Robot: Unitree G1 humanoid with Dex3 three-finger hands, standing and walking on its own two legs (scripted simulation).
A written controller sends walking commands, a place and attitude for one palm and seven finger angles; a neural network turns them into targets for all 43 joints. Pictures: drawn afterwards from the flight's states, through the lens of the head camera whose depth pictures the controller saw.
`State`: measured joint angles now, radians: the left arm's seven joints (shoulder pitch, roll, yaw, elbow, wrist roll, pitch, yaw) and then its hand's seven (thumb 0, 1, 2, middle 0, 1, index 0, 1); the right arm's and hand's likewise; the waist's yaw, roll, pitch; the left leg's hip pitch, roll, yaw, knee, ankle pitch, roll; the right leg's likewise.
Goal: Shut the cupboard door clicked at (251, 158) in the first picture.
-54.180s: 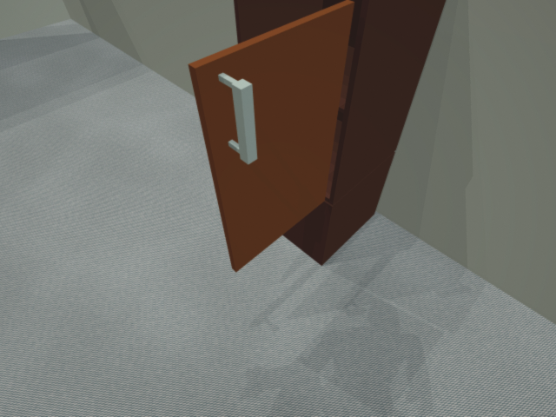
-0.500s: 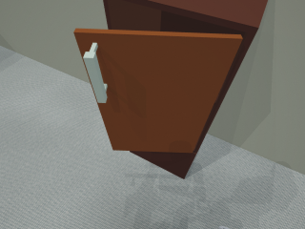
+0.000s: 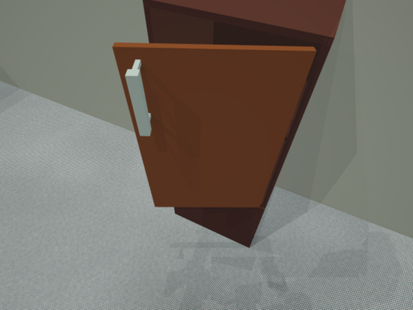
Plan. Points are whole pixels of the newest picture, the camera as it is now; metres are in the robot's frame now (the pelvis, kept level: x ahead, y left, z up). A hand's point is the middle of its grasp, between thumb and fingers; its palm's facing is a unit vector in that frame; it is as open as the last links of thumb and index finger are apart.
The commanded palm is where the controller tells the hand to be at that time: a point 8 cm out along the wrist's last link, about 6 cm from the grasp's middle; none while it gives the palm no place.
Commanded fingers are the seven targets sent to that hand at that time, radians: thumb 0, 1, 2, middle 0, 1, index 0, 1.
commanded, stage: come to a stop and stand still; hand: left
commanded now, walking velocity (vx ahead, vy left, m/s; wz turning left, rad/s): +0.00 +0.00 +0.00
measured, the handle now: (141, 99) +0.47 +0.17 +0.16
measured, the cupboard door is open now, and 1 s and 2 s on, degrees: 26 26 26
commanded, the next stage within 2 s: look again from close up in 1.40 s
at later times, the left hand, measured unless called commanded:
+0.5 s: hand out of the picture -0.02 +0.23 -0.17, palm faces -0.02 -0.97 -0.22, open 7.4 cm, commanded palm none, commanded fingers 0.00 0.90 0.90 -0.20 -0.30 -0.20 -0.30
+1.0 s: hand out of the picture +0.03 +0.19 -0.17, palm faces -0.01 -0.98 -0.20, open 7.4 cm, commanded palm none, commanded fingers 0.00 0.90 0.90 -0.20 -0.30 -0.20 -0.30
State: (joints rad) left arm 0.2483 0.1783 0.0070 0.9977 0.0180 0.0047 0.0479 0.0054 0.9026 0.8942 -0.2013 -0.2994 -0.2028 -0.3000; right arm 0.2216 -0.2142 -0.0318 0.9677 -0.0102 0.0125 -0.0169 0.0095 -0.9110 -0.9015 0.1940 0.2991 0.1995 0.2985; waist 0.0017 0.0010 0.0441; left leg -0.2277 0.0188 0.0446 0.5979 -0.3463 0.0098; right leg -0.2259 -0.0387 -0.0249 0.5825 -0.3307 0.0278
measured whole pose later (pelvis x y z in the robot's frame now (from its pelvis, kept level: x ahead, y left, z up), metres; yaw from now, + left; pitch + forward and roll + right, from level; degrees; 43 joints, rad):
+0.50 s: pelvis -0.02 +0.04 +0.01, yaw -1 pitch -1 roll +0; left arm 0.30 0.20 -0.01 1.07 0.02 0.01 0.02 0.01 0.91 0.89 -0.20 -0.30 -0.20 -0.30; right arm 0.27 -0.19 0.01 1.06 -0.01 -0.02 -0.01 0.01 -0.91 -0.90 0.20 0.30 0.20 0.30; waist 0.01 -0.01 0.04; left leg -0.21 -0.05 0.10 0.47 -0.26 0.07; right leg -0.23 -0.09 0.03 0.48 -0.24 0.05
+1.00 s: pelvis +0.00 +0.01 +0.01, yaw -1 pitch -1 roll +0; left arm 0.23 0.18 -0.01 1.09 0.02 0.00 0.03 0.01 0.91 0.89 -0.20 -0.30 -0.20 -0.30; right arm 0.22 -0.17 0.00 1.11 -0.01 -0.02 -0.02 0.01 -0.91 -0.90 0.20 0.30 0.20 0.30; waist 0.01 -0.01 0.03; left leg -0.17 -0.01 0.07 0.46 -0.27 0.03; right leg -0.20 -0.06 0.01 0.47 -0.26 0.04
